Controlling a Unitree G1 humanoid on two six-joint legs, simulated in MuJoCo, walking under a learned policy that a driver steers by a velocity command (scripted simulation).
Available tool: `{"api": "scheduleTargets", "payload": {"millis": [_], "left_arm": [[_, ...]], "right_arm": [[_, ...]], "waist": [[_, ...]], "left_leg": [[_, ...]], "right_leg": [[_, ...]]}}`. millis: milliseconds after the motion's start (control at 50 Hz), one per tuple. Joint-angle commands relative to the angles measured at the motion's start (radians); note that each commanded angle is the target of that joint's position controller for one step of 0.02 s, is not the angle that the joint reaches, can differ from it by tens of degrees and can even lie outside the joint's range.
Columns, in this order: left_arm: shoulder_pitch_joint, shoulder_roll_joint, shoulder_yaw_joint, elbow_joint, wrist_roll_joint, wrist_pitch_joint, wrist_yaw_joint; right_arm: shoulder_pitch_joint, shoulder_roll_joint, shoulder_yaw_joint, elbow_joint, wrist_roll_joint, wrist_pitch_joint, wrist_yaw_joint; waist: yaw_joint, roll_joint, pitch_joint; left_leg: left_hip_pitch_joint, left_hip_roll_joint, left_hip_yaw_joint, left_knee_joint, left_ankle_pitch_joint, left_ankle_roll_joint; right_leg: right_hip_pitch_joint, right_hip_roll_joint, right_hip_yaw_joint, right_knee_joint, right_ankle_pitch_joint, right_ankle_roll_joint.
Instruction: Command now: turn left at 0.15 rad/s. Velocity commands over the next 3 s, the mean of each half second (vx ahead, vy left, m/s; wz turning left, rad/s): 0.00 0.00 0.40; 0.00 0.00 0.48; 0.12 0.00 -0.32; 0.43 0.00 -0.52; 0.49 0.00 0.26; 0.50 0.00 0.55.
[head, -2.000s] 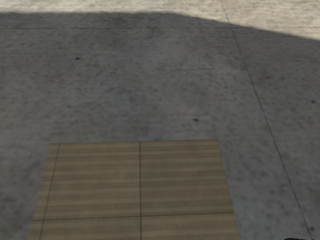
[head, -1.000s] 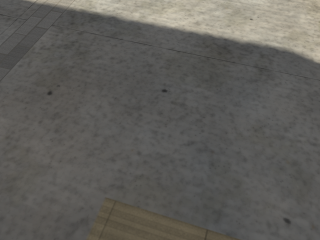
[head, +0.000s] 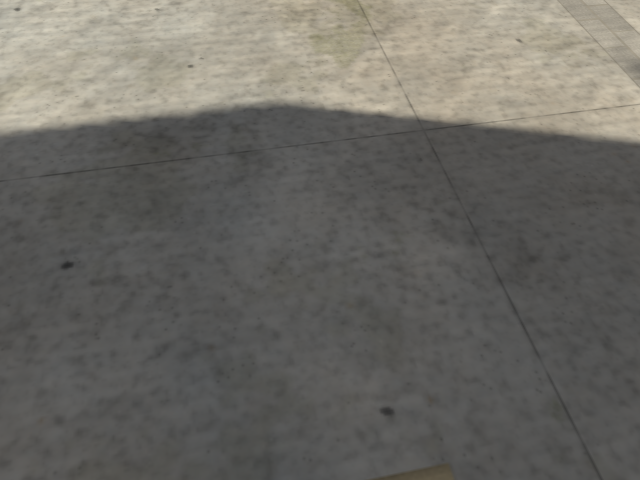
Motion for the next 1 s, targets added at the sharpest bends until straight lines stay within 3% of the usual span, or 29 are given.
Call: {"api": "scheduleTargets", "payload": {"millis": [20,120,200,220,240,260,280,300,320,340,380,420,480,520,540,560,580,600,620,640,660,680,720,780,900,960,1000], "left_arm": [[-0.004,0.161,0.054,-0.055,-0.003,-0.015,0.01],[0.007,0.119,0.063,-0.074,-0.012,-0.015,0.016],[0.023,0.12,0.077,-0.077,-0.018,-0.014,0.003],[0.03,0.136,0.084,-0.077,-0.018,-0.014,0.001],[0.042,0.158,0.09,-0.077,-0.015,-0.013,0.002],[0.052,0.18,0.094,-0.077,-0.008,-0.016,0.002],[0.037,0.174,0.089,-0.089,-0.005,-0.022,0.009],[0.036,0.167,0.082,-0.1,-0.005,-0.027,0.014],[0.006,0.162,0.078,-0.105,-0.013,-0.029,0.02],[-0.022,0.174,0.084,-0.101,-0.024,-0.029,0.025],[-0.012,0.194,0.09,-0.088,-0.024,-0.018,0.031],[-0.012,0.203,0.095,-0.083,-0.022,-0.003,0.031],[0.009,0.23,0.104,-0.068,-0.036,0.005,0.023],[-0.005,0.232,0.103,-0.062,-0.055,0.002,0.02],[0.008,0.215,0.098,-0.047,-0.068,-0.002,0.02],[0.058,0.177,0.089,-0.034,-0.045,-0.011,0.014],[0.04,0.104,0.061,-0.083,0.018,-0.015,0.009],[-0.068,0.151,0.071,-0.11,0.002,-0.022,0.015],[-0.088,0.178,0.08,-0.108,-0.025,-0.019,0.019],[-0.076,0.183,0.083,-0.094,-0.028,-0.014,0.023],[-0.066,0.182,0.086,-0.075,-0.02,-0.01,0.031],[-0.054,0.183,0.088,-0.071,-0.015,-0.007,0.034],[-0.027,0.162,0.084,-0.055,-0.02,-0.008,0.027],[-0.054,0.139,0.074,-0.057,-0.025,-0.008,0.026],[-0.087,0.13,0.065,-0.054,-0.03,-0.017,0.015],[-0.068,0.121,0.057,-0.045,-0.035,-0.023,0.004],[-0.04,0.087,0.044,-0.033,-0.032,-0.03,-0.009]], "right_arm": [[-0.085,-0.158,-0.034,-0.102,0.013,-0.018,0.002],[-0.058,-0.175,-0.045,-0.134,0.03,-0.004,-0.013],[-0.07,-0.18,-0.053,-0.173,0.043,0.025,-0.02],[-0.073,-0.174,-0.052,-0.183,0.044,0.03,-0.019],[-0.069,-0.166,-0.05,-0.19,0.043,0.034,-0.017],[-0.052,-0.158,-0.048,-0.192,0.038,0.037,-0.014],[-0.047,-0.175,-0.058,-0.19,0.033,0.041,-0.011],[-0.039,-0.206,-0.074,-0.185,0.035,0.044,-0.008],[-0.027,-0.199,-0.076,-0.173,0.043,0.051,-0.006],[-0.033,-0.165,-0.063,-0.176,0.042,0.053,-0.002],[-0.065,-0.122,-0.043,-0.187,0.043,0.055,0.003],[-0.08,-0.105,-0.03,-0.204,0.045,0.055,0.016],[-0.064,-0.134,-0.036,-0.215,0.049,0.056,0.026],[-0.007,-0.145,-0.047,-0.202,0.044,0.059,0.029],[0.033,-0.158,-0.053,-0.189,0.039,0.061,0.028],[0.076,-0.212,-0.075,-0.187,0.035,0.059,0.015],[0.103,-0.345,-0.1,-0.22,0.022,0.054,-0.002],[0.139,-0.317,-0.087,-0.222,-0.015,0.031,0.011],[0.107,-0.288,-0.077,-0.213,-0.017,0.012,0.016],[0.058,-0.258,-0.07,-0.204,0.003,0.004,0.012],[0.021,-0.233,-0.062,-0.207,0.021,0.008,0.004],[-0.008,-0.226,-0.056,-0.21,0.029,0.014,-0.002],[-0.011,-0.216,-0.049,-0.211,0.021,0.022,-0.011],[0.018,-0.215,-0.05,-0.201,0.023,0.028,-0.022],[0.021,-0.22,-0.051,-0.196,0.013,0.041,-0.027],[0.01,-0.172,-0.028,-0.182,0.002,0.042,-0.018],[-0.008,-0.121,-0.004,-0.163,0.001,0.037,-0.011]], "waist": [[0.022,0.15,-0.048],[0.015,0.151,-0.061],[0.016,0.062,-0.073],[0.013,0.008,-0.072],[0.013,-0.059,-0.065],[0.01,-0.139,-0.063],[0.017,-0.178,-0.067],[0.018,-0.089,-0.062],[-0.002,-0.018,-0.055],[-0.009,-0.006,-0.026],[0.019,-0.044,-0.024],[0.032,-0.091,-0.055],[0.038,-0.136,-0.087],[0.001,-0.129,-0.095],[-0.018,-0.116,-0.103],[-0.019,0.007,-0.111],[0.0,0.337,-0.114],[-0.088,0.274,-0.188],[-0.07,0.183,-0.135],[-0.039,0.149,-0.094],[-0.022,0.113,-0.086],[-0.003,0.121,-0.084],[0.011,0.137,-0.111],[-0.006,0.145,-0.109],[-0.035,0.175,-0.089],[-0.04,0.179,-0.1],[-0.013,0.163,-0.098]], "left_leg": [[0.03,0.133,-0.168,-0.088,0.196,0.104],[0.029,0.144,-0.275,-0.05,0.264,0.145],[-0.046,0.083,-0.267,0.028,0.23,0.126],[-0.09,0.042,-0.223,0.083,0.181,0.098],[-0.162,-0.01,-0.158,0.167,0.095,0.058],[-0.235,-0.053,-0.083,0.278,-0.063,0.022],[-0.302,-0.042,-0.043,0.495,-0.361,-0.004],[-0.345,-0.01,-0.05,0.679,-0.406,-0.027],[-0.354,0.019,-0.057,0.73,-0.36,-0.039],[-0.372,0.041,-0.048,0.67,-0.302,-0.046],[-0.363,0.05,0.015,0.581,-0.222,-0.064],[-0.271,0.055,0.066,0.449,-0.193,-0.065],[-0.163,0.039,0.118,0.273,-0.148,-0.048],[-0.062,0.01,0.158,0.092,-0.019,-0.013],[0.029,-0.012,0.144,-0.012,0.05,0.021],[0.179,0.038,0.042,-0.067,0.239,0.062],[0.341,0.34,-0.389,-0.078,0.641,0.209],[0.268,0.437,-0.523,-0.126,0.622,0.379],[0.238,0.383,-0.436,-0.137,0.537,0.357],[0.2,0.318,-0.355,-0.132,0.457,0.298],[0.182,0.272,-0.314,-0.129,0.407,0.254],[0.14,0.243,-0.284,-0.131,0.425,0.239],[0.118,0.211,-0.26,-0.137,0.434,0.238],[0.139,0.192,-0.28,-0.14,0.354,0.241],[0.088,0.187,-0.34,-0.132,0.195,0.24],[0.065,0.193,-0.328,-0.109,0.234,0.238],[0.03,0.173,-0.297,-0.095,0.221,0.215]], "right_leg": [[0.025,-0.071,-0.005,-0.012,0.032,0.021],[0.012,-0.066,-0.053,0.041,0.06,0.018],[0.067,-0.099,-0.038,0.002,0.106,-0.011],[0.094,-0.141,0.005,-0.04,0.134,-0.039],[0.136,-0.223,0.09,-0.09,0.196,-0.093],[0.174,-0.36,0.219,-0.138,0.325,-0.182],[0.186,-0.492,0.313,-0.157,0.481,-0.279],[0.177,-0.534,0.313,-0.153,0.566,-0.317],[0.166,-0.498,0.233,-0.139,0.552,-0.285],[0.165,-0.445,0.154,-0.139,0.507,-0.237],[0.189,-0.383,0.044,-0.143,0.519,-0.203],[0.178,-0.355,-0.043,-0.134,0.522,-0.19],[0.173,-0.38,-0.08,-0.11,0.502,-0.179],[0.146,-0.381,-0.113,-0.05,0.426,-0.138],[0.107,-0.362,-0.139,0.006,0.352,-0.099],[-0.025,-0.3,-0.224,0.165,0.197,-0.017],[-0.352,-0.161,-0.29,0.507,-0.374,0.093],[-0.42,-0.1,-0.107,0.679,-0.465,0.108],[-0.441,-0.125,-0.073,0.739,-0.391,0.105],[-0.444,-0.143,-0.067,0.718,-0.297,0.1],[-0.436,-0.156,-0.059,0.687,-0.229,0.103],[-0.395,-0.151,-0.062,0.672,-0.176,0.111],[-0.341,-0.124,-0.074,0.66,-0.112,0.125],[-0.339,-0.108,-0.066,0.523,-0.082,0.137],[-0.228,-0.107,-0.064,0.31,-0.099,0.132],[-0.12,-0.132,-0.084,0.219,-0.114,0.116],[0.009,-0.139,-0.099,0.045,-0.026,0.098]]}}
